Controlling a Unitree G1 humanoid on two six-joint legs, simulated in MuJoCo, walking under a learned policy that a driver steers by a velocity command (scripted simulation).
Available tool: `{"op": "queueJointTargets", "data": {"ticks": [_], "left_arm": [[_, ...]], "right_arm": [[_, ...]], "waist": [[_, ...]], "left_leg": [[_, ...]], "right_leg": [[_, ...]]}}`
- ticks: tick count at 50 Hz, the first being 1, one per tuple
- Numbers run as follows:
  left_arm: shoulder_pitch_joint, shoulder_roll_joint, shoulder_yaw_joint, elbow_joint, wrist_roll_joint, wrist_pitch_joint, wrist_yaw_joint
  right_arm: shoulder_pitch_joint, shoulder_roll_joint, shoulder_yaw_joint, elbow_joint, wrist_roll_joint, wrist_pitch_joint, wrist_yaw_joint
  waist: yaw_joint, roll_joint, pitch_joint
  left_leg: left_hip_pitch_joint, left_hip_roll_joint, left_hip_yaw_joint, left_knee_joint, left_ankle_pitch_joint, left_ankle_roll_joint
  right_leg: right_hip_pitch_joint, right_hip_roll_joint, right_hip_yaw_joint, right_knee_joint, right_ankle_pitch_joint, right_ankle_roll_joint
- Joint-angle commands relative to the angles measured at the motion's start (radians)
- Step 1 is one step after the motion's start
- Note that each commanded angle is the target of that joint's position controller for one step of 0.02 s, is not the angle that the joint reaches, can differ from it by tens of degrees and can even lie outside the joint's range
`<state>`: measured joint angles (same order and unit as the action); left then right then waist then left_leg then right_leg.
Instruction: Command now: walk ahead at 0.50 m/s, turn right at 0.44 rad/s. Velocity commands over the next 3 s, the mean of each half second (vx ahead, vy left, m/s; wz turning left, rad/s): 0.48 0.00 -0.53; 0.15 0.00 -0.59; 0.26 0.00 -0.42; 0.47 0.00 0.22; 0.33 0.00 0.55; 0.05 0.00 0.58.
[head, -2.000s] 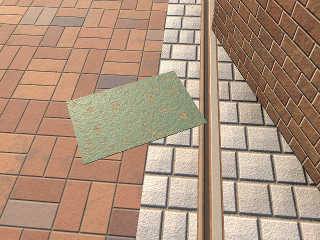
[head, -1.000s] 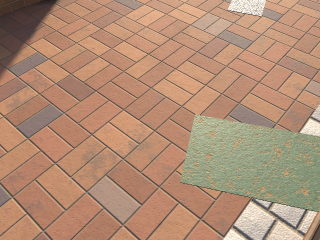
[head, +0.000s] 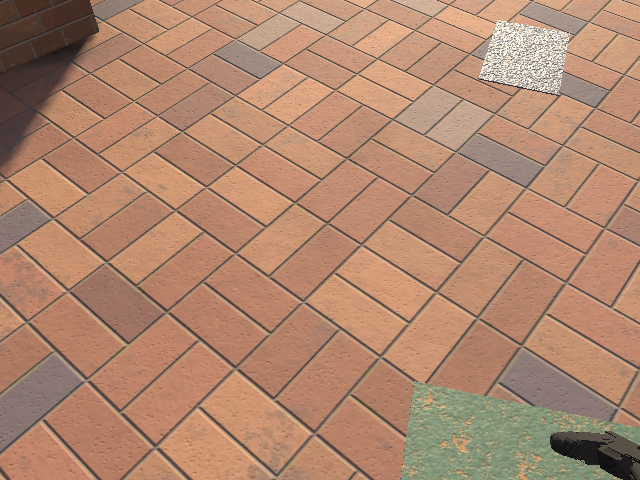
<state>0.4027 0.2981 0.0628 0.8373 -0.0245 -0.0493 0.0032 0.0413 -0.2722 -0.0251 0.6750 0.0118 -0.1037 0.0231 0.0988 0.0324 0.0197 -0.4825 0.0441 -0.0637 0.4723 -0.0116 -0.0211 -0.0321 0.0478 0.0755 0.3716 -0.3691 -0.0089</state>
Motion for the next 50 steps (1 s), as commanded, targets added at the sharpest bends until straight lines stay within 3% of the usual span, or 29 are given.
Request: {"op": "queueJointTargets", "data": {"ticks": [1,2,3,4,5,6,7,11,16,20,22,24,25,26,27,28,29,30,31,32,34,38,42,44,47,49,50], "left_arm": [[-0.043,0.071,0.006,-0.081,0.022,-0.003,0.001],[0.071,-0.019,-0.02,-0.12,0.01,-0.018,0.001],[0.061,0.062,-0.005,-0.113,-0.017,-0.025,0.003],[-0.02,0.137,0.018,-0.123,-0.027,-0.023,0.004],[-0.072,0.137,0.021,-0.132,-0.018,-0.018,0.006],[-0.1,0.127,0.024,-0.14,-0.008,-0.013,0.005],[-0.1,0.112,0.028,-0.145,-0.007,-0.003,0.0],[-0.133,0.051,0.018,-0.178,-0.003,0.029,-0.009],[-0.253,0.028,0.006,-0.225,0.001,0.023,-0.034],[-0.366,0.03,0.002,-0.275,0.001,0.022,-0.056],[-0.382,0.049,0.01,-0.295,0.006,0.024,-0.064],[-0.285,0.095,0.037,-0.285,0.018,0.028,-0.064],[-0.137,0.138,0.064,-0.248,0.018,0.028,-0.058],[-0.006,0.201,0.093,-0.215,0.019,0.037,-0.037],[-0.045,0.322,0.101,-0.229,0.026,0.041,-0.015],[-0.043,0.291,0.088,-0.289,0.032,0.027,-0.027],[-0.087,0.229,0.072,-0.289,0.028,0.019,-0.036],[-0.133,0.193,0.063,-0.278,0.01,0.013,-0.036],[-0.182,0.165,0.056,-0.279,0.001,0.015,-0.029],[-0.215,0.153,0.051,-0.288,0.011,0.018,-0.023],[-0.243,0.159,0.051,-0.293,0.033,0.022,-0.016],[-0.228,0.183,0.059,-0.274,0.021,0.037,0.01],[-0.231,0.182,0.058,-0.273,0.013,0.067,0.03],[-0.225,0.18,0.058,-0.272,0.016,0.075,0.032],[-0.218,0.175,0.056,-0.272,0.015,0.083,0.028],[-0.234,0.166,0.053,-0.279,0.006,0.087,0.028],[-0.252,0.158,0.05,-0.284,-0.001,0.091,0.029]], "right_arm": [[0.288,-0.225,-0.086,-0.001,-0.017,-0.021,-0.016],[0.368,-0.317,-0.109,0.02,-0.031,-0.007,-0.018],[0.379,-0.239,-0.092,0.023,-0.024,-0.003,-0.011],[0.323,-0.17,-0.072,0.016,-0.019,-0.003,-0.012],[0.264,-0.139,-0.061,0.014,-0.02,-0.002,-0.012],[0.218,-0.106,-0.051,0.019,-0.021,0.0,-0.012],[0.191,-0.091,-0.047,0.024,-0.026,-0.002,-0.014],[0.176,-0.118,-0.063,0.054,-0.021,-0.018,-0.02],[0.188,-0.164,-0.078,0.082,-0.018,-0.007,-0.03],[0.237,-0.198,-0.09,0.112,0.0,0.012,-0.033],[0.231,-0.217,-0.097,0.118,0.01,0.026,-0.034],[0.215,-0.248,-0.107,0.109,0.024,0.044,-0.043],[0.198,-0.242,-0.105,0.102,0.031,0.05,-0.046],[0.214,-0.208,-0.091,0.093,0.018,0.043,-0.046],[0.311,-0.054,-0.046,0.044,-0.051,0.032,-0.035],[0.334,-0.134,-0.044,0.055,-0.029,0.012,-0.024],[0.217,-0.192,-0.062,0.033,0.008,0.01,-0.022],[0.169,-0.179,-0.056,0.016,0.007,0.01,-0.031],[0.163,-0.173,-0.057,0.029,-0.012,0.015,-0.045],[0.172,-0.185,-0.062,0.028,-0.019,0.028,-0.051],[0.2,-0.169,-0.062,0.032,-0.023,0.051,-0.054],[0.162,-0.127,-0.048,0.021,-0.031,0.071,-0.062],[0.072,-0.124,-0.045,-0.004,-0.02,0.084,-0.055],[0.034,-0.126,-0.046,-0.018,-0.016,0.082,-0.051],[0.018,-0.135,-0.051,-0.03,-0.014,0.067,-0.043],[0.049,-0.14,-0.058,-0.026,-0.011,0.055,-0.036],[0.082,-0.142,-0.063,-0.016,-0.011,0.049,-0.033]], "waist": [[-0.208,-0.035,-0.199],[-0.166,0.253,-0.338],[-0.186,0.253,-0.335],[-0.196,0.152,-0.206],[-0.177,0.095,-0.137],[-0.157,0.081,-0.079],[-0.133,0.103,-0.048],[-0.108,0.063,0.0],[-0.14,0.029,0.034],[-0.172,0.015,0.072],[-0.155,0.02,0.079],[-0.089,0.055,-0.003],[-0.007,0.04,-0.083],[0.055,-0.026,-0.16],[-0.08,-0.346,-0.24],[-0.028,-0.235,-0.506],[-0.005,-0.12,-0.406],[-0.034,-0.072,-0.262],[-0.067,-0.029,-0.185],[-0.098,-0.051,-0.154],[-0.133,-0.07,-0.148],[-0.129,-0.085,-0.17],[-0.101,-0.123,-0.151],[-0.086,-0.147,-0.126],[-0.078,-0.176,-0.119],[-0.098,-0.189,-0.125],[-0.122,-0.186,-0.12]], "left_leg": [[0.507,0.14,-0.11,-0.004,-0.106,0.099],[0.837,0.372,-0.525,-0.076,-0.291,0.238],[0.82,0.385,-0.688,-0.167,-0.474,0.263],[0.72,0.348,-0.531,-0.179,-0.475,0.22],[0.613,0.305,-0.393,-0.186,-0.354,0.195],[0.522,0.263,-0.294,-0.211,-0.25,0.185],[0.454,0.237,-0.215,-0.239,-0.182,0.176],[0.377,0.233,-0.052,-0.316,-0.018,0.202],[0.405,0.214,0.121,-0.336,0.057,0.189],[0.482,0.237,0.193,-0.319,0.08,0.165],[0.53,0.245,0.227,-0.248,0.263,0.145],[0.547,0.226,0.258,-0.042,0.66,0.117],[0.496,0.19,0.28,0.151,0.695,0.087],[0.308,0.138,0.287,0.417,0.456,0.027],[-0.121,-0.041,0.252,0.807,-0.605,-0.051],[-0.162,-0.087,-0.004,0.986,-0.711,-0.054],[-0.21,-0.036,-0.043,0.977,-0.61,-0.038],[-0.238,-0.003,-0.02,0.896,-0.524,-0.029],[-0.217,0.03,-0.018,0.826,-0.462,-0.034],[-0.152,0.044,-0.026,0.78,-0.423,-0.037],[-0.068,0.029,-0.016,0.72,-0.393,-0.047],[-0.056,-0.007,-0.015,0.544,-0.303,-0.081],[-0.04,-0.036,-0.04,0.383,-0.205,-0.087],[-0.032,-0.05,-0.054,0.31,-0.213,-0.081],[0.012,-0.072,-0.062,0.209,-0.271,-0.066],[0.084,-0.077,-0.056,0.072,-0.247,-0.043],[0.163,-0.067,-0.043,-0.064,-0.139,-0.024]], "right_leg": [[-0.235,-0.13,0.111,0.348,0.215,-0.09],[-0.589,0.013,-0.017,0.705,-0.153,-0.022],[-0.722,-0.028,0.061,0.869,-0.212,-0.014],[-0.767,-0.071,0.069,0.918,-0.125,-0.017],[-0.747,-0.108,0.045,0.907,-0.043,-0.011],[-0.724,-0.133,0.044,0.861,0.014,-0.005],[-0.682,-0.157,0.045,0.825,0.054,-0.001],[-0.664,-0.175,0.022,0.73,0.133,0.02],[-0.647,-0.166,-0.025,0.454,0.353,0.015],[-0.63,-0.149,-0.081,0.316,0.361,-0.019],[-0.604,-0.122,-0.114,0.271,0.295,-0.048],[-0.443,-0.037,-0.18,0.254,0.219,-0.086],[-0.248,0.011,-0.193,0.186,0.297,-0.116],[0.017,-0.017,-0.105,0.143,0.488,-0.158],[0.357,-0.305,0.338,0.19,0.886,-0.311],[0.419,-0.441,0.653,0.085,0.79,-0.454],[0.333,-0.39,0.512,0.051,0.78,-0.403],[0.194,-0.329,0.387,0.04,0.742,-0.351],[0.067,-0.287,0.322,0.024,0.715,-0.31],[-0.046,-0.262,0.286,-0.001,0.735,-0.298],[-0.169,-0.242,0.251,-0.028,0.791,-0.297],[-0.211,-0.201,0.214,-0.012,0.788,-0.275],[-0.222,-0.165,0.266,-0.015,0.472,-0.224],[-0.214,-0.162,0.314,-0.009,0.375,-0.216],[-0.17,-0.168,0.381,0.046,0.436,-0.212],[-0.139,-0.155,0.422,0.093,0.494,-0.191],[-0.154,-0.126,0.418,0.125,0.466,-0.162]]}}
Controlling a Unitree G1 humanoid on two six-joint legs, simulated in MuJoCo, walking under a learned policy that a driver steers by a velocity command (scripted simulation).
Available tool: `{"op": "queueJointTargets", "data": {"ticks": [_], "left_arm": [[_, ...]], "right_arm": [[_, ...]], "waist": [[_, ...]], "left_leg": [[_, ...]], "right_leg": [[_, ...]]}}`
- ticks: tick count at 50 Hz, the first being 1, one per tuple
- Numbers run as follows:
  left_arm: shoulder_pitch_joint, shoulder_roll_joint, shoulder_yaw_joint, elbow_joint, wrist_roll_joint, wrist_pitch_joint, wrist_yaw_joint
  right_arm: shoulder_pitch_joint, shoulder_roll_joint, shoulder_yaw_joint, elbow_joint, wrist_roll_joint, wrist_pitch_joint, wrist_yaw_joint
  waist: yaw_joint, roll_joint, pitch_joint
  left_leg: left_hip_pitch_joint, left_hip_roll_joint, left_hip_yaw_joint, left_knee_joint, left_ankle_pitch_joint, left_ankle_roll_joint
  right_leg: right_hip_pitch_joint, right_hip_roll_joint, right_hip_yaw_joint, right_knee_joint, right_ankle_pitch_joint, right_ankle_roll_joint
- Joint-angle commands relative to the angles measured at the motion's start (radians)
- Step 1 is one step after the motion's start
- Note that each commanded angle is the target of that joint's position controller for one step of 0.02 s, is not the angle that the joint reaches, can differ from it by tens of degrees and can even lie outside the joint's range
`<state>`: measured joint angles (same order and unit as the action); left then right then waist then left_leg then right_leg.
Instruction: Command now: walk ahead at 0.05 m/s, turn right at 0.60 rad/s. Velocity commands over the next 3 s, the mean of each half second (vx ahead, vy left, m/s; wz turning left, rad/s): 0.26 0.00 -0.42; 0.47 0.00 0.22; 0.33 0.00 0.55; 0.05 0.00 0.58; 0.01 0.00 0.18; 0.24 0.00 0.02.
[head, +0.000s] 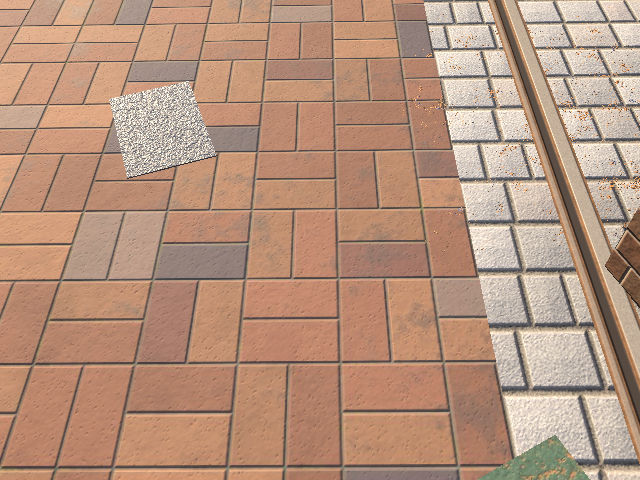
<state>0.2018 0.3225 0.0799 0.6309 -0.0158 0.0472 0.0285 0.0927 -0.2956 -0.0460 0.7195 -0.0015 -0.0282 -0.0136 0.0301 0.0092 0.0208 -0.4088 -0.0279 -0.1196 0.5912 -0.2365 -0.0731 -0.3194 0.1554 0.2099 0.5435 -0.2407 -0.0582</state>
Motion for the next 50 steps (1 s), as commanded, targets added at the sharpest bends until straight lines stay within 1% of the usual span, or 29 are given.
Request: {"op": "queueJointTargets", "data": {"ticks": [1,2,3,4,5,7,8,11,14,16,18,20,21,22,23,24,25,28,31,34,40,43,44,45,46,47,48,49,50], "left_arm": [[-0.032,0.105,0.024,-0.083,-0.007,-0.005,0.005],[0.054,0.059,0.013,-0.087,0.003,-0.008,0.003],[0.033,0.125,0.029,-0.094,0.004,-0.015,0.002],[0.06,0.187,0.049,-0.078,0.009,-0.017,-0.001],[0.045,0.186,0.054,-0.062,0.0,-0.009,-0.002],[0.011,0.136,0.041,-0.067,-0.004,0.006,-0.007],[-0.009,0.109,0.032,-0.077,-0.008,0.003,-0.017],[-0.081,0.065,0.013,-0.106,-0.005,-0.021,-0.031],[-0.084,0.026,-0.008,-0.099,0.005,-0.046,-0.042],[-0.074,0.039,-0.008,-0.085,0.005,-0.057,-0.048],[-0.034,0.049,-0.004,-0.066,0.0,-0.065,-0.052],[0.082,0.063,0.007,-0.017,-0.005,-0.066,-0.045],[0.185,0.092,0.019,0.005,-0.008,-0.066,-0.035],[0.25,0.22,0.043,-0.001,0.009,-0.063,-0.025],[0.284,0.228,0.047,0.006,0.011,-0.078,-0.033],[0.242,0.166,0.025,0.006,0.01,-0.095,-0.037],[0.202,0.121,0.011,0.003,0.012,-0.108,-0.04],[0.128,0.081,-0.005,-0.002,0.017,-0.115,-0.038],[0.127,0.084,-0.001,0.018,0.02,-0.122,-0.028],[0.153,0.1,0.002,0.05,0.022,-0.128,-0.022],[0.212,0.129,0.013,0.123,0.006,-0.121,-0.009],[0.202,0.163,0.021,0.126,0.011,-0.103,0.004],[0.198,0.168,0.021,0.119,0.018,-0.094,0.007],[0.189,0.168,0.018,0.111,0.017,-0.089,0.013],[0.224,0.126,0.002,0.077,0.034,-0.101,0.016],[0.307,0.013,-0.04,0.061,0.038,-0.129,-0.006],[0.201,0.126,-0.014,0.044,0.007,-0.164,-0.025],[0.105,0.135,-0.014,0.008,-0.026,-0.181,-0.034],[0.063,0.114,-0.022,-0.007,-0.012,-0.192,-0.029]], "right_arm": [[0.055,-0.155,-0.053,-0.058,-0.007,-0.028,0.001],[0.007,-0.24,-0.069,-0.076,-0.025,-0.018,-0.007],[0.062,-0.208,-0.068,-0.061,-0.044,-0.01,-0.004],[0.071,-0.166,-0.057,-0.067,-0.028,-0.009,-0.004],[0.06,-0.131,-0.05,-0.07,-0.017,-0.005,-0.008],[0.051,-0.114,-0.044,-0.066,0.005,0.003,-0.017],[0.063,-0.124,-0.045,-0.063,0.005,0.006,-0.021],[0.121,-0.149,-0.055,-0.052,-0.002,-0.001,-0.023],[0.118,-0.172,-0.061,-0.041,0.009,-0.016,-0.006],[0.126,-0.187,-0.064,-0.028,0.019,-0.023,0.011],[0.128,-0.195,-0.064,-0.014,0.036,-0.022,0.025],[0.141,-0.149,-0.046,0.002,0.035,-0.025,0.033],[0.127,-0.084,-0.022,0.0,0.017,-0.031,0.038],[0.104,-0.012,0.002,-0.058,-0.007,-0.049,0.044],[0.051,-0.103,-0.023,-0.08,0.017,-0.064,0.032],[0.058,-0.149,-0.039,-0.078,0.037,-0.071,0.032],[0.071,-0.144,-0.039,-0.062,0.038,-0.074,0.035],[0.079,-0.116,-0.038,-0.043,0.009,-0.074,0.043],[0.062,-0.073,-0.023,-0.036,0.015,-0.059,0.05],[-0.017,-0.037,-0.005,-0.059,0.023,-0.054,0.058],[-0.153,-0.036,0.006,-0.132,0.027,-0.059,0.094],[-0.095,-0.077,-0.014,-0.139,0.018,-0.057,0.102],[0.015,-0.115,-0.036,-0.115,0.021,-0.052,0.096],[0.165,-0.164,-0.062,-0.085,0.026,-0.046,0.081],[0.308,-0.245,-0.087,-0.067,0.023,-0.032,0.061],[0.287,-0.275,-0.087,-0.082,0.034,-0.037,0.061],[0.294,-0.194,-0.068,-0.082,0.027,-0.034,0.056],[0.26,-0.169,-0.061,-0.082,0.02,-0.035,0.049],[0.2,-0.163,-0.058,-0.088,0.017,-0.039,0.048]], "waist": [[-0.048,-0.113,-0.14],[0.033,0.149,-0.145],[-0.012,0.277,-0.132],[-0.016,0.182,-0.148],[-0.019,0.126,-0.131],[-0.037,0.133,-0.068],[-0.05,0.155,-0.046],[-0.097,0.163,-0.044],[-0.091,0.162,-0.048],[-0.084,0.167,-0.03],[-0.051,0.15,-0.018],[0.01,0.106,-0.045],[0.061,0.037,-0.094],[0.064,-0.25,-0.135],[0.106,-0.23,-0.094],[0.075,-0.191,-0.015],[0.051,-0.181,0.027],[0.003,-0.134,0.049],[0.0,-0.099,0.034],[0.026,-0.093,0.056],[0.054,-0.058,0.103],[0.001,-0.106,0.009],[-0.058,-0.131,-0.072],[-0.144,-0.114,-0.151],[-0.175,0.021,-0.273],[-0.092,0.252,-0.425],[-0.156,0.129,-0.425],[-0.149,0.083,-0.271],[-0.1,-0.025,-0.153]], "left_leg": [[0.213,0.108,-0.046,-0.236,0.214,0.068],[0.329,0.316,-0.25,-0.224,0.503,0.188],[0.352,0.439,-0.417,-0.242,0.646,0.342],[0.367,0.441,-0.375,-0.24,0.526,0.353],[0.363,0.368,-0.281,-0.246,0.325,0.301],[0.349,0.292,-0.2,-0.304,-0.035,0.245],[0.33,0.27,-0.166,-0.34,-0.102,0.241],[0.336,0.27,-0.123,-0.387,-0.161,0.253],[0.267,0.27,-0.057,-0.403,-0.125,0.257],[0.208,0.271,-0.027,-0.405,-0.101,0.26],[0.164,0.275,-0.013,-0.371,-0.113,0.255],[0.052,0.246,0.026,-0.267,-0.112,0.214],[-0.045,0.19,0.097,-0.094,-0.118,0.157],[-0.306,0.063,0.224,0.263,-0.248,0.065],[-0.441,0.055,0.119,0.474,-0.349,0.062],[-0.499,0.106,0.079,0.544,-0.274,0.083],[-0.499,0.131,0.076,0.543,-0.177,0.097],[-0.42,0.156,0.08,0.452,0.011,0.083],[-0.387,0.143,0.1,0.334,0.152,0.05],[-0.307,0.114,0.113,0.158,0.288,0.049],[-0.295,0.068,0.125,-0.037,0.302,0.116],[-0.153,-0.014,0.203,-0.032,0.169,0.169],[-0.004,-0.056,0.231,-0.01,0.145,0.196],[0.241,-0.069,0.21,-0.042,0.177,0.235],[0.604,0.115,-0.093,-0.038,0.132,0.322],[0.859,0.367,-0.68,-0.188,-0.034,0.521],[0.846,0.34,-0.685,-0.265,-0.128,0.471],[0.712,0.303,-0.524,-0.278,-0.093,0.42],[0.531,0.259,-0.424,-0.3,0.011,0.395]], "right_leg": [[0.068,-0.189,0.25,0.023,0.186,-0.067],[-0.091,-0.053,0.077,0.204,-0.196,0.001],[-0.247,0.0,-0.035,0.418,-0.45,0.06],[-0.286,-0.067,-0.038,0.571,-0.395,0.09],[-0.315,-0.098,-0.057,0.609,-0.31,0.104],[-0.384,-0.14,-0.093,0.611,-0.186,0.121],[-0.385,-0.147,-0.131,0.586,-0.159,0.125],[-0.353,-0.164,-0.175,0.451,-0.139,0.122],[-0.194,-0.176,-0.207,0.251,-0.125,0.089],[-0.082,-0.163,-0.24,0.143,-0.111,0.067],[0.036,-0.15,-0.262,-0.002,-0.025,0.04],[0.27,-0.128,-0.266,-0.1,0.01,0.01],[0.43,-0.215,-0.144,-0.13,-0.016,-0.017],[0.572,-0.462,0.255,-0.23,-0.172,-0.137],[0.494,-0.541,0.457,-0.321,-0.316,-0.252],[0.454,-0.516,0.398,-0.335,-0.373,-0.244],[0.41,-0.468,0.309,-0.345,-0.333,-0.218],[0.318,-0.39,0.127,-0.387,-0.009,-0.171],[0.305,-0.359,-0.034,-0.406,0.208,-0.153],[0.254,-0.341,-0.146,-0.425,0.253,-0.126],[0.38,-0.413,-0.231,-0.396,0.329,-0.095],[0.46,-0.41,-0.285,-0.206,0.853,-0.055],[0.451,-0.392,-0.311,-0.055,1.043,-0.04],[0.328,-0.361,-0.342,0.169,1.043,-0.005],[0.015,-0.297,-0.346,0.507,0.68,0.038],[-0.314,-0.074,-0.217,0.872,-0.277,0.099],[-0.407,-0.13,-0.053,0.923,-0.262,0.078],[-0.44,-0.175,-0.07,0.878,-0.205,0.06],[-0.426,-0.214,-0.088,0.77,-0.15,0.052]]}}
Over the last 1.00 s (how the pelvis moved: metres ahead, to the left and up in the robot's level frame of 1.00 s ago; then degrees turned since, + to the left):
0.41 -0.08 0.00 -36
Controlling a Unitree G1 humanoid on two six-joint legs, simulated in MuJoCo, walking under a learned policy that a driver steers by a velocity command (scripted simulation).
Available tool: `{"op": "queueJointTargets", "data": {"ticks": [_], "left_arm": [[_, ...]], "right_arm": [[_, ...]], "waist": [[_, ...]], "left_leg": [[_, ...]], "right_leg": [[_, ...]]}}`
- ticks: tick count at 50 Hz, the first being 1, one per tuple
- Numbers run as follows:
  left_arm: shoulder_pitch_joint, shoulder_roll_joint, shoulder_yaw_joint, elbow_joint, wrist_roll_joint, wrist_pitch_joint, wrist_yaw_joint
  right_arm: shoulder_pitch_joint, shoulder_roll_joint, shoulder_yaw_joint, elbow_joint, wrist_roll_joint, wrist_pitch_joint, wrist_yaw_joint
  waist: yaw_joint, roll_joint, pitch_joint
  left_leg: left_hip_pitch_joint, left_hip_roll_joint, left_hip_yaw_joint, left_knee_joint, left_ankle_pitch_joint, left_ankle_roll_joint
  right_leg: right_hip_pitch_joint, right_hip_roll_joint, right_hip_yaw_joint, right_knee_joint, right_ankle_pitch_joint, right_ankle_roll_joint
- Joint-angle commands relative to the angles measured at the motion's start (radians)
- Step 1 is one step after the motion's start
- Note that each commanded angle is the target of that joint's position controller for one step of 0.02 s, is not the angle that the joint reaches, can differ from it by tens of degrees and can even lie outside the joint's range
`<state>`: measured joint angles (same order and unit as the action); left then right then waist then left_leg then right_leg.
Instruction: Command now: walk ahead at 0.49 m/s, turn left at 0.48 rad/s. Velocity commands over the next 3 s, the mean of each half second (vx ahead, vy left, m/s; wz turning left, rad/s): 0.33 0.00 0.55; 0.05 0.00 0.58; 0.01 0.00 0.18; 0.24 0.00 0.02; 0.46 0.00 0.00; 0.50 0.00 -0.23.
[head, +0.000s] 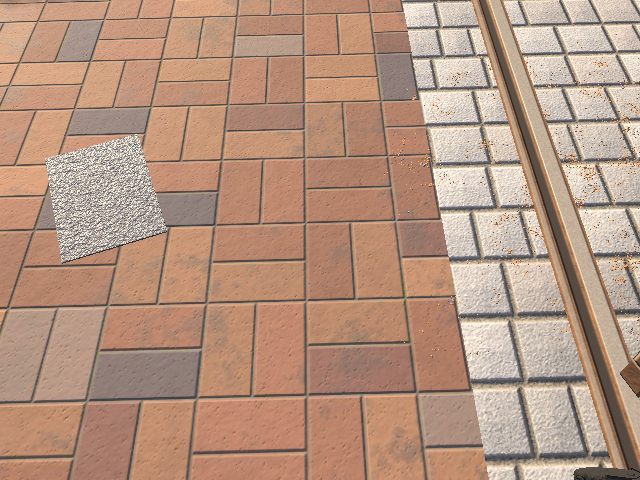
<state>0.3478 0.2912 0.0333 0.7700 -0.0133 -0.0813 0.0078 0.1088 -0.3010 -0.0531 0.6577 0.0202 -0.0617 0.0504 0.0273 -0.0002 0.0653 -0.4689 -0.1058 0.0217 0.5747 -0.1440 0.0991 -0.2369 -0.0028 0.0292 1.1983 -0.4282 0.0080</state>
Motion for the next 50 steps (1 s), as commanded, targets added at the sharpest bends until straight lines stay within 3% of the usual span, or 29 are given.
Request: {"op": "queueJointTargets", "data": {"ticks": [1,2,5,8,10,13,16,17,18,19,20,21,22,23,25,28,32,36,38,39,40,41,42,43,44,45,47,50], "left_arm": [[-0.094,0.151,0.033,-0.143,0.01,-0.061,0.0],[-0.073,0.15,0.036,-0.141,0.018,-0.05,0.001],[-0.043,0.116,0.029,-0.135,0.034,-0.019,0.005],[-0.16,0.074,0.011,-0.169,0.039,-0.018,0.006],[-0.253,0.061,0.006,-0.186,0.039,-0.026,0.002],[-0.296,0.087,0.019,-0.198,0.022,-0.033,-0.008],[-0.239,0.125,0.044,-0.185,0.021,-0.035,-0.012],[-0.191,0.134,0.05,-0.175,0.029,-0.039,-0.009],[-0.118,0.183,0.061,-0.177,0.046,-0.04,-0.001],[-0.095,0.21,0.062,-0.187,0.066,-0.022,0.006],[-0.073,0.198,0.069,-0.169,0.033,0.0,-0.002],[-0.114,0.134,0.054,-0.193,0.029,0.014,0.004],[-0.164,0.1,0.041,-0.197,0.033,0.029,0.009],[-0.211,0.084,0.032,-0.201,0.035,0.04,0.012],[-0.256,0.104,0.039,-0.185,0.045,0.048,0.017],[-0.249,0.112,0.05,-0.16,0.041,0.047,0.02],[-0.275,0.145,0.065,-0.143,0.026,0.062,0.019],[-0.271,0.172,0.077,-0.12,0.008,0.072,0.009],[-0.278,0.172,0.079,-0.105,-0.01,0.078,0.009],[-0.236,0.143,0.074,-0.084,-0.01,0.082,0.008],[-0.2,0.088,0.06,-0.079,0.014,0.086,0.003],[-0.27,0.083,0.053,-0.147,0.04,0.083,0.011],[-0.337,0.122,0.068,-0.15,0.035,0.081,0.017],[-0.318,0.129,0.073,-0.143,0.017,0.084,0.018],[-0.282,0.13,0.079,-0.116,0.017,0.087,0.024],[-0.273,0.141,0.083,-0.107,0.026,0.089,0.03],[-0.247,0.127,0.082,-0.094,0.025,0.087,0.024],[-0.254,0.091,0.065,-0.086,0.011,0.086,0.016]], "right_arm": [[0.133,-0.13,-0.044,-0.038,-0.011,-0.01,-0.019],[0.102,-0.122,-0.039,-0.054,-0.022,-0.009,-0.023],[0.087,-0.124,-0.042,-0.047,-0.013,-0.013,-0.033],[0.108,-0.152,-0.051,-0.032,-0.006,-0.008,-0.049],[0.141,-0.162,-0.055,-0.016,-0.002,0.007,-0.058],[0.203,-0.168,-0.061,0.011,0.006,0.034,-0.07],[0.168,-0.143,-0.058,-0.007,0.003,0.053,-0.081],[0.146,-0.12,-0.052,-0.02,0.003,0.054,-0.081],[0.163,-0.061,-0.033,-0.042,-0.01,0.05,-0.079],[0.37,0.001,-0.015,-0.023,-0.018,0.046,-0.074],[0.423,-0.105,-0.027,-0.019,0.003,0.048,-0.07],[0.32,-0.167,-0.049,-0.015,0.012,0.065,-0.076],[0.234,-0.18,-0.056,-0.033,0.011,0.086,-0.084],[0.2,-0.175,-0.06,-0.043,0.006,0.107,-0.09],[0.209,-0.119,-0.051,-0.054,0.005,0.127,-0.091],[0.191,-0.078,-0.042,-0.07,-0.005,0.124,-0.088],[0.134,-0.075,-0.035,-0.096,-0.008,0.124,-0.067],[0.107,-0.097,-0.045,-0.118,-0.006,0.131,-0.047],[0.146,-0.096,-0.052,-0.107,-0.008,0.13,-0.04],[0.177,-0.119,-0.064,-0.096,-0.013,0.128,-0.045],[0.202,-0.209,-0.089,-0.103,-0.014,0.124,-0.06],[0.184,-0.304,-0.103,-0.136,-0.033,0.114,-0.066],[0.191,-0.249,-0.089,-0.137,-0.053,0.091,-0.062],[0.15,-0.222,-0.077,-0.131,-0.051,0.074,-0.061],[0.092,-0.197,-0.073,-0.138,-0.031,0.068,-0.065],[0.053,-0.173,-0.063,-0.144,-0.014,0.07,-0.069],[0.038,-0.15,-0.049,-0.15,-0.02,0.077,-0.079],[0.056,-0.14,-0.043,-0.139,-0.024,0.08,-0.085]], "waist": [[-0.061,-0.026,-0.15],[-0.027,0.001,-0.121],[0.007,0.032,-0.086],[-0.03,0.042,-0.05],[-0.068,0.053,-0.046],[-0.085,0.085,-0.098],[-0.032,0.12,-0.131],[0.002,0.112,-0.153],[0.021,0.018,-0.26],[-0.059,-0.249,-0.387],[-0.053,-0.303,-0.451],[-0.015,-0.178,-0.34],[-0.006,-0.111,-0.26],[-0.015,-0.099,-0.194],[-0.045,-0.148,-0.12],[-0.037,-0.153,-0.148],[-0.026,-0.134,-0.179],[-0.024,-0.143,-0.156],[-0.056,-0.125,-0.156],[-0.06,-0.081,-0.154],[-0.041,0.146,-0.134],[-0.055,0.343,-0.106],[-0.105,0.218,-0.144],[-0.068,0.185,-0.135],[-0.038,0.128,-0.129],[-0.027,0.127,-0.13],[-0.011,0.13,-0.164],[-0.028,0.121,-0.18]], "left_leg": [[0.473,0.302,-0.49,-0.296,0.034,0.208],[0.376,0.278,-0.456,-0.323,0.101,0.213],[0.214,0.252,-0.379,-0.365,0.185,0.228],[0.12,0.187,-0.294,-0.365,0.147,0.183],[0.089,0.146,-0.258,-0.314,0.222,0.136],[0.17,0.154,-0.32,-0.217,0.245,0.092],[0.265,0.165,-0.42,-0.067,0.221,0.042],[0.252,0.129,-0.407,0.018,0.189,0.005],[0.175,0.068,-0.344,0.233,0.003,-0.042],[-0.058,-0.054,-0.247,0.513,-0.618,-0.107],[-0.16,0.021,-0.207,0.675,-0.575,-0.131],[-0.207,0.062,-0.186,0.745,-0.476,-0.161],[-0.218,0.084,-0.148,0.746,-0.4,-0.175],[-0.197,0.109,-0.135,0.735,-0.365,-0.187],[-0.098,0.125,-0.084,0.648,-0.311,-0.191],[-0.059,0.142,-0.056,0.518,-0.281,-0.19],[0.04,0.17,-0.033,0.335,-0.204,-0.164],[0.109,0.157,0.006,0.173,-0.187,-0.121],[0.212,0.125,0.04,-0.003,-0.088,-0.079],[0.298,0.113,0.013,-0.085,-0.021,-0.048],[0.406,0.277,-0.24,-0.21,0.208,0.027],[0.415,0.485,-0.568,-0.252,0.315,0.227],[0.379,0.468,-0.545,-0.265,0.278,0.262],[0.358,0.422,-0.459,-0.259,0.24,0.213],[0.353,0.367,-0.396,-0.245,0.197,0.156],[0.349,0.348,-0.37,-0.234,0.224,0.129],[0.325,0.313,-0.324,-0.218,0.331,0.128],[0.364,0.293,-0.297,-0.2,0.34,0.124]], "right_leg": [[-0.456,-0.086,0.087,0.026,0.07,-0.011],[-0.399,-0.097,0.087,0.002,0.086,-0.003],[-0.347,-0.107,0.053,-0.126,0.112,0.045],[-0.314,-0.083,0.028,-0.353,0.319,0.073],[-0.235,-0.026,0.008,-0.523,0.466,0.078],[-0.171,0.033,0.031,-0.64,0.513,0.074],[-0.113,0.03,0.068,-0.724,0.452,0.031],[-0.025,0.003,0.058,-0.784,0.531,0.004],[0.177,-0.153,0.17,-0.759,0.734,-0.06],[0.461,-0.423,0.455,-0.698,1.038,-0.228],[0.471,-0.493,0.648,-0.751,0.754,-0.291],[0.383,-0.413,0.539,-0.793,0.56,-0.253],[0.28,-0.355,0.414,-0.815,0.464,-0.215],[0.172,-0.311,0.325,-0.839,0.438,-0.205],[0.005,-0.238,0.178,-0.902,0.427,-0.197],[0.031,-0.26,0.103,-0.914,0.537,-0.237],[0.035,-0.297,0.041,-0.92,0.516,-0.251],[0.052,-0.32,0.01,-0.894,0.44,-0.224],[0.031,-0.299,-0.035,-0.817,0.384,-0.168],[-0.024,-0.263,-0.08,-0.736,0.303,-0.109],[-0.192,-0.157,-0.188,-0.492,0.097,-0.007],[-0.447,0.0,-0.153,-0.261,-0.219,0.065],[-0.456,-0.007,-0.003,-0.095,-0.228,0.059],[-0.456,-0.022,0.028,-0.057,-0.142,0.043],[-0.452,-0.034,0.036,-0.069,-0.061,0.042],[-0.448,-0.036,0.038,-0.084,-0.01,0.05],[-0.375,-0.012,0.022,-0.061,0.053,0.07],[-0.334,-0.014,0.015,-0.214,0.095,0.085]]}}
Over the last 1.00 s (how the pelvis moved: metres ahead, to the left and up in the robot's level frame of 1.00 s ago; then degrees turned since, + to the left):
0.36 -0.05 -0.01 -1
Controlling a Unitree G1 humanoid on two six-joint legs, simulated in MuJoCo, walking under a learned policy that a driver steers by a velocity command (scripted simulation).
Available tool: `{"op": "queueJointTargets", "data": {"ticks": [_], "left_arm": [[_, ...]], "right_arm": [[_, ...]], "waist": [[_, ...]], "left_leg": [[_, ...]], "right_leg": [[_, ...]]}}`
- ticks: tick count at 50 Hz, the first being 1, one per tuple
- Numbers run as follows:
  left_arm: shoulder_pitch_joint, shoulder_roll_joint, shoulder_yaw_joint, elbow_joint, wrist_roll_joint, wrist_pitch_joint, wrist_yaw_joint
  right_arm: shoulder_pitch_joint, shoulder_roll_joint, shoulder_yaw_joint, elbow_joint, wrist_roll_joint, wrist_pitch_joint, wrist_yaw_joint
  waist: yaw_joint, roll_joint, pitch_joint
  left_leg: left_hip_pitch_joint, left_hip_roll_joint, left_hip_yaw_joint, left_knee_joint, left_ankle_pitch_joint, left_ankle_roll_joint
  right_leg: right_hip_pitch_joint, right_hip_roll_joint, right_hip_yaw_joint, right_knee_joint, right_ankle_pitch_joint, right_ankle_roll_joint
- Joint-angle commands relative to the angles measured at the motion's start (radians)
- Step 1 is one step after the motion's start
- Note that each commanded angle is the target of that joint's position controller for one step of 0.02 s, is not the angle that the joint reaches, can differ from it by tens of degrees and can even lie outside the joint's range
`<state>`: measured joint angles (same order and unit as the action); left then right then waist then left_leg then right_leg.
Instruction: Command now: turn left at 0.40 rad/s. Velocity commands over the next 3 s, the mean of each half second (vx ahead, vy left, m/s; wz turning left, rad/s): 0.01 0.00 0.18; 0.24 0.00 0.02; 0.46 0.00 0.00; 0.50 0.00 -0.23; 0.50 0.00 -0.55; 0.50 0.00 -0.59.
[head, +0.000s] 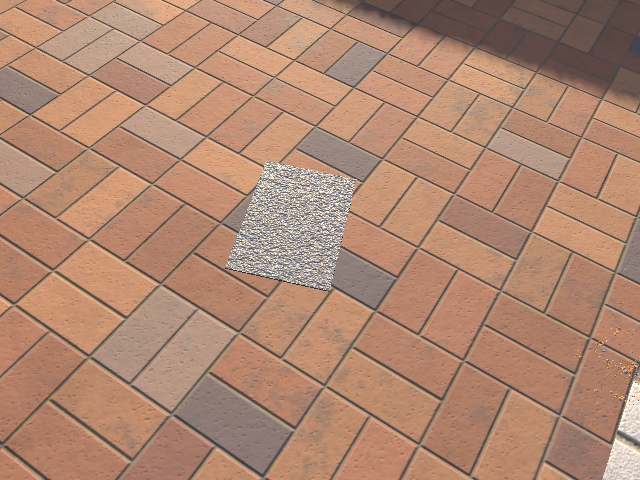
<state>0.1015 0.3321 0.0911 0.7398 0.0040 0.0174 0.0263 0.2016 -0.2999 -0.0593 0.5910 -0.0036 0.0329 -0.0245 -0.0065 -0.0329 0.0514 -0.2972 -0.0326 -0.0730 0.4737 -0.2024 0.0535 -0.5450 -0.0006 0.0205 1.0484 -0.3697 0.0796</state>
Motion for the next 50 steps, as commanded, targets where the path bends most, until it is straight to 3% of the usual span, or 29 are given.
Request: {"op": "queueJointTargets", "data": {"ticks": [1,7,9,10,11,12,13,14,16,18,24,25,28,29,31,32,34,35,36,37,39,40,41,42,43,44,46,48,50], "left_arm": [[-0.02,0.041,0.001,-0.058,-0.006,-0.012,-0.005],[-0.021,0.051,-0.006,-0.063,-0.015,-0.015,-0.022],[0.018,0.033,-0.011,-0.049,-0.012,-0.023,-0.029],[0.041,0.027,-0.015,-0.042,-0.001,-0.029,-0.032],[0.057,0.062,-0.014,-0.044,0.016,-0.033,-0.033],[0.044,0.148,0.003,-0.05,0.024,-0.033,-0.028],[0.0,0.091,-0.012,-0.038,0.021,-0.034,-0.032],[-0.036,0.039,-0.028,-0.051,0.02,-0.04,-0.037],[-0.027,0.048,-0.03,-0.044,0.015,-0.05,-0.038],[0.0,0.055,-0.032,-0.032,0.013,-0.059,-0.035],[0.028,0.04,-0.046,-0.014,0.011,-0.048,-0.024],[0.03,0.039,-0.047,-0.008,0.005,-0.053,-0.023],[0.025,0.037,-0.051,0.011,0.005,-0.06,-0.025],[0.036,0.034,-0.054,0.022,0.005,-0.059,-0.025],[0.042,0.062,-0.045,0.034,-0.008,-0.054,-0.021],[0.055,0.073,-0.043,0.04,-0.015,-0.055,-0.017],[0.109,0.111,-0.032,0.062,-0.025,-0.066,-0.014],[0.119,0.129,-0.025,0.07,-0.02,-0.064,-0.012],[0.119,0.128,-0.022,0.071,-0.021,-0.061,-0.009],[0.098,0.124,-0.024,0.064,-0.024,-0.059,-0.01],[0.026,0.102,-0.03,0.044,-0.036,-0.051,-0.019],[0.008,0.067,-0.04,0.036,-0.031,-0.055,-0.022],[-0.021,-0.005,-0.062,0.008,-0.024,-0.067,-0.027],[-0.034,0.024,-0.054,-0.026,-0.028,-0.088,-0.019],[-0.009,0.074,-0.037,-0.018,-0.042,-0.102,-0.022],[0.022,0.075,-0.036,-0.002,-0.05,-0.111,-0.031],[0.005,0.062,-0.034,0.01,-0.036,-0.123,-0.043],[-0.018,0.038,-0.037,0.008,-0.027,-0.12,-0.061],[-0.057,0.009,-0.046,-0.007,-0.018,-0.114,-0.071]], "right_arm": [[-0.031,-0.143,-0.037,-0.067,0.0,-0.012,-0.011],[-0.038,-0.144,-0.031,-0.041,-0.005,-0.002,0.007],[-0.067,-0.119,-0.019,-0.031,0.005,-0.003,0.01],[-0.06,-0.1,-0.012,-0.02,0.01,-0.006,0.01],[-0.03,-0.08,-0.004,-0.007,0.002,-0.011,0.008],[0.032,-0.072,-0.004,-0.006,-0.016,-0.02,0.01],[0.017,-0.068,-0.004,0.002,-0.02,-0.02,0.005],[-0.012,-0.096,-0.01,0.013,-0.025,-0.017,0.001],[-0.055,-0.094,-0.015,0.017,-0.017,-0.001,-0.004],[-0.049,-0.083,-0.014,0.024,-0.013,0.005,-0.002],[-0.025,-0.063,-0.015,0.067,-0.01,-0.004,-0.004],[-0.022,-0.066,-0.017,0.074,-0.005,-0.005,-0.012],[-0.011,-0.068,-0.02,0.092,-0.007,-0.006,-0.024],[0.004,-0.062,-0.018,0.103,-0.006,-0.005,-0.026],[0.022,-0.067,-0.023,0.113,0.002,-0.006,-0.03],[0.021,-0.066,-0.023,0.109,0.005,-0.015,-0.029],[-0.007,-0.037,-0.017,0.091,0.016,-0.046,-0.02],[-0.024,-0.032,-0.014,0.085,0.015,-0.062,-0.01],[-0.026,-0.04,-0.017,0.085,0.019,-0.076,0.0],[-0.002,-0.037,-0.018,0.095,0.024,-0.088,0.009],[0.113,-0.029,-0.023,0.153,0.025,-0.101,0.021],[0.194,-0.053,-0.034,0.187,0.02,-0.101,0.021],[0.296,-0.122,-0.054,0.208,0.018,-0.104,0.016],[0.349,-0.202,-0.071,0.198,0.009,-0.116,0.03],[0.306,-0.146,-0.051,0.19,0.002,-0.13,0.032],[0.266,-0.102,-0.037,0.176,0.004,-0.139,0.031],[0.225,-0.083,-0.026,0.17,0.005,-0.137,0.031],[0.234,-0.051,-0.011,0.177,0.002,-0.126,0.031],[0.259,-0.061,-0.011,0.189,0.011,-0.118,0.025]], "waist": [[-0.004,0.16,-0.165],[-0.029,0.186,-0.124],[0.008,0.168,-0.119],[0.026,0.146,-0.119],[0.018,0.092,-0.138],[-0.048,-0.08,-0.152],[-0.056,-0.158,-0.143],[-0.04,-0.124,-0.116],[-0.012,-0.1,-0.089],[-0.004,-0.061,-0.076],[0.016,0.028,-0.067],[0.022,0.046,-0.065],[0.018,0.049,-0.062],[0.018,0.045,-0.083],[0.019,0.004,-0.035],[0.024,-0.023,0.01],[0.033,-0.108,0.061],[0.033,-0.131,0.082],[0.032,-0.121,0.083],[0.013,-0.116,0.074],[-0.053,-0.1,0.042],[-0.081,-0.051,0.012],[-0.105,0.155,-0.018],[-0.126,0.308,-0.017],[-0.086,0.22,0.005],[-0.06,0.157,0.022],[-0.047,0.094,0.03],[-0.045,0.12,0.02],[-0.054,0.114,0.02]], "left_leg": [[0.194,0.218,-0.204,-0.094,0.378,0.169],[0.12,0.231,-0.278,-0.081,0.284,0.187],[0.097,0.202,-0.277,-0.051,0.272,0.158],[0.066,0.177,-0.268,-0.045,0.229,0.12],[0.025,0.14,-0.245,-0.012,0.149,0.066],[-0.024,0.043,-0.148,0.067,-0.004,0.013],[0.036,0.012,-0.072,0.039,-0.099,-0.034],[0.076,0.024,-0.07,0.025,-0.064,-0.05],[0.085,0.024,-0.081,0.018,0.027,-0.039],[0.091,0.033,-0.095,0.0,0.068,-0.025],[0.073,0.04,-0.109,-0.021,0.099,-0.025],[0.079,0.045,-0.117,-0.032,0.103,-0.029],[0.099,0.049,-0.12,-0.038,0.123,-0.035],[0.11,0.037,-0.107,-0.039,0.041,-0.034],[0.037,-0.006,-0.059,-0.001,-0.273,-0.021],[-0.03,-0.013,-0.04,0.027,-0.354,-0.015],[-0.129,-0.016,0.036,0.152,-0.267,-0.022],[-0.153,0.015,0.055,0.198,-0.215,-0.025],[-0.143,0.039,0.049,0.208,-0.205,-0.019],[-0.098,0.044,0.06,0.171,-0.217,-0.007],[0.162,0.009,0.099,-0.002,-0.134,0.016],[0.285,0.029,0.047,-0.029,-0.093,0.024],[0.401,0.187,-0.244,-0.17,-0.272,0.098],[0.458,0.365,-0.603,-0.296,-0.317,0.22],[0.447,0.404,-0.629,-0.291,-0.299,0.257],[0.456,0.369,-0.53,-0.281,-0.267,0.232],[0.455,0.315,-0.376,-0.303,-0.134,0.174],[0.417,0.259,-0.239,-0.322,0.096,0.144],[0.388,0.232,-0.15,-0.332,0.231,0.146]], "right_leg": [[0.0,-0.019,0.023,-0.121,0.038,0.014],[0.17,-0.017,0.011,-0.353,-0.008,-0.008],[0.268,-0.01,-0.003,-0.541,0.103,-0.028],[0.355,-0.018,0.004,-0.675,0.252,-0.046],[0.445,-0.092,0.077,-0.699,0.391,-0.075],[0.482,-0.207,0.169,-0.655,0.574,-0.141],[0.364,-0.233,0.216,-0.685,0.433,-0.222],[0.329,-0.195,0.192,-0.704,0.309,-0.209],[0.315,-0.13,0.13,-0.693,0.212,-0.146],[0.309,-0.106,0.102,-0.68,0.18,-0.122],[0.333,-0.075,0.069,-0.645,0.171,-0.118],[0.337,-0.074,0.07,-0.656,0.166,-0.115],[0.34,-0.065,0.061,-0.659,0.179,-0.109],[0.346,-0.056,0.055,-0.67,0.089,-0.111],[0.319,-0.06,0.088,-0.699,-0.194,-0.148],[0.306,-0.096,0.147,-0.737,-0.314,-0.182],[0.342,-0.237,0.339,-0.857,-0.435,-0.265],[0.335,-0.298,0.406,-0.879,-0.425,-0.302],[0.323,-0.315,0.417,-0.885,-0.38,-0.314],[0.31,-0.299,0.381,-0.878,-0.329,-0.302],[0.186,-0.196,0.224,-0.807,-0.216,-0.241],[0.117,-0.138,0.145,-0.692,-0.126,-0.204],[-0.028,-0.014,-0.009,-0.405,-0.043,-0.132],[-0.188,0.048,-0.01,-0.146,-0.153,-0.107],[-0.272,0.001,0.063,0.02,-0.195,-0.12],[-0.31,-0.039,0.083,0.072,-0.112,-0.141],[-0.34,-0.093,0.061,0.041,0.045,-0.154],[-0.287,-0.105,0.022,-0.026,0.138,-0.134],[-0.261,-0.093,-0.017,-0.123,0.203,-0.098]]}}
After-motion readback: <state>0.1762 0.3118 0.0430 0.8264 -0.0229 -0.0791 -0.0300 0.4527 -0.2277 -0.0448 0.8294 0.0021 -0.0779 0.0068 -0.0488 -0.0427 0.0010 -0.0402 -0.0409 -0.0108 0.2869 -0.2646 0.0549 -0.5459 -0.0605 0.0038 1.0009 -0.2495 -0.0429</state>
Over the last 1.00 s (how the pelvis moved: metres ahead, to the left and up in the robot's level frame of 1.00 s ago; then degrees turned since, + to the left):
0.27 0.00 0.02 35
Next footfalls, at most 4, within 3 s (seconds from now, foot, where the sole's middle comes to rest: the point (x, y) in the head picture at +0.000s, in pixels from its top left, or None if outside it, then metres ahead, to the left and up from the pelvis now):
0.22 right None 0.06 -0.15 -0.78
1.26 right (363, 476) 0.46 -0.12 -0.78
1.78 left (246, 344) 0.74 0.14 -0.78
2.30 right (367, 263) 0.99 -0.15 -0.78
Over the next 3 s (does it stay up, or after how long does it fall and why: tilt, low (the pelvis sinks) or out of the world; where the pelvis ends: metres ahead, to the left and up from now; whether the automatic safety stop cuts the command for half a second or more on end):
stays up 1.22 -0.15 0.00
